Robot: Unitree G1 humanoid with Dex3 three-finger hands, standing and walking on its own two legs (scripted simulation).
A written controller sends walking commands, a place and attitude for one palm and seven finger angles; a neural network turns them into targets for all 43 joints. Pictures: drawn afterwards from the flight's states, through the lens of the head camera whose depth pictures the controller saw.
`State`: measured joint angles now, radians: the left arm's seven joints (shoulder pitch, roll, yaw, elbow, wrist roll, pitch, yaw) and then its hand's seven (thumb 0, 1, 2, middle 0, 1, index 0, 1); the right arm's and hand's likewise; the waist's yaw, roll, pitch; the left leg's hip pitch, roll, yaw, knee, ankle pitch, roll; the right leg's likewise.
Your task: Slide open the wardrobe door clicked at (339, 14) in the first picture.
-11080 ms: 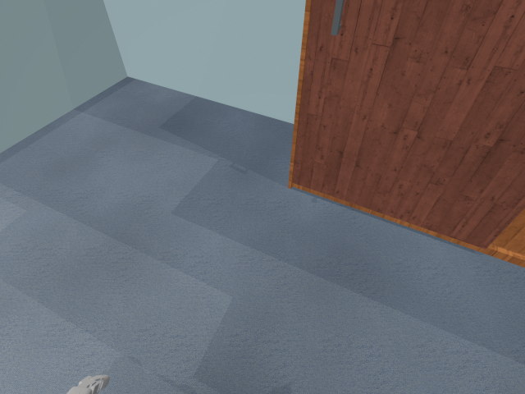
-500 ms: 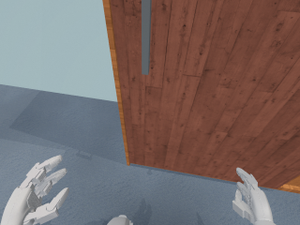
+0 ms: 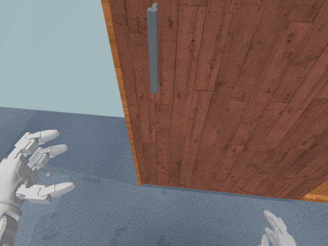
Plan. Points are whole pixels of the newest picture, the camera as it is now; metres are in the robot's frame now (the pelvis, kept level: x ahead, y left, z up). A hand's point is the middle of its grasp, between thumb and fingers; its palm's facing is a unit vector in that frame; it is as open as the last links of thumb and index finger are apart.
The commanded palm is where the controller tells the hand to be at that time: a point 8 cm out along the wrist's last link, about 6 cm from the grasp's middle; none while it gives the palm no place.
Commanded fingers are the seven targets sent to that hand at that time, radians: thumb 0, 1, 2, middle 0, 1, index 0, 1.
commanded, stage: raise the hand with hooked fingers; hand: left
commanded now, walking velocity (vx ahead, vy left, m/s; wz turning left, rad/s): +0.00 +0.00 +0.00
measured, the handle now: (154, 52) +0.54 +0.08 +0.20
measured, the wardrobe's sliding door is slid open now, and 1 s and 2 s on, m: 0.00 0.00 0.00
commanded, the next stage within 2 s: move the hooked fingers beside the handle in 1.12 s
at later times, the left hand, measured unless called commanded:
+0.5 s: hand out of the picture +0.23 +0.31 +0.20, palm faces +0.10 -0.99 -0.08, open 14.0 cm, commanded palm +0.20 +0.35 +0.21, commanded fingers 0.00 -0.50 0.30 -0.30 -1.20 -0.30 -1.20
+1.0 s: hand (18, 125) +0.25 +0.27 +0.22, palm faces +0.11 -0.99 -0.06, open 14.0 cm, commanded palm +0.22 +0.32 +0.23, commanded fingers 0.00 -0.50 0.30 -0.30 -1.20 -0.30 -1.20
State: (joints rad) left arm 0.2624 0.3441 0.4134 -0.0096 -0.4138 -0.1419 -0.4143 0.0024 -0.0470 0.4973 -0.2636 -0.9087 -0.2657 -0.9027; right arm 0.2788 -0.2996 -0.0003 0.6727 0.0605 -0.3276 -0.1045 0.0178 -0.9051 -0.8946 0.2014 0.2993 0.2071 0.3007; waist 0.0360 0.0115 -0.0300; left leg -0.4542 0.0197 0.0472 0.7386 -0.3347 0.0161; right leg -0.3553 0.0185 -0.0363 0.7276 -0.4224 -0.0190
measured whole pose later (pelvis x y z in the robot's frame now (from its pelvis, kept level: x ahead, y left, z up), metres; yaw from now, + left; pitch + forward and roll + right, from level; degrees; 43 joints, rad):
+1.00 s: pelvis -0.01 -0.01 +0.02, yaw +1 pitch -4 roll -1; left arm -0.13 0.48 0.46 0.02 -0.35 0.26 -0.39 -0.01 -0.51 0.30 -0.30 -1.20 -0.30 -1.20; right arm 0.19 -0.28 0.08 0.66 0.09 -0.20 -0.12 0.02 -0.91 -0.89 0.20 0.30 0.21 0.30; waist 0.06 0.04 -0.01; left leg -0.22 0.02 0.02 0.50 -0.20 0.00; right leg -0.10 0.03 -0.06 0.46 -0.28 -0.04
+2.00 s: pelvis +0.01 -0.01 +0.03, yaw +1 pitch -2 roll +0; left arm -0.40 0.31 0.22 0.15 -0.24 0.33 -0.18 -0.01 -0.51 0.30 -0.30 -1.20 -0.30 -1.20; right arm 0.18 -0.25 0.06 0.70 0.08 -0.09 -0.12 0.02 -0.91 -0.89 0.20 0.30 0.21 0.30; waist 0.03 0.04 -0.03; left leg -0.20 0.00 0.04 0.47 -0.22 0.01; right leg -0.10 0.02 -0.04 0.46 -0.31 -0.03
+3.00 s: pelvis +0.02 +0.00 +0.02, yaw -2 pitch +5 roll +0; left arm -0.86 0.36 0.30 0.86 -0.12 0.04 -0.10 -0.01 -0.50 0.30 -0.30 -1.20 -0.31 -1.20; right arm 0.36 -0.26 0.00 0.74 0.05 -0.08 -0.06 0.01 -0.91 -0.89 0.20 0.30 0.21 0.30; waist -0.09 0.03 -0.06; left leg -0.37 0.02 0.07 0.52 -0.24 0.02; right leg -0.28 0.03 0.00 0.50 -0.31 -0.03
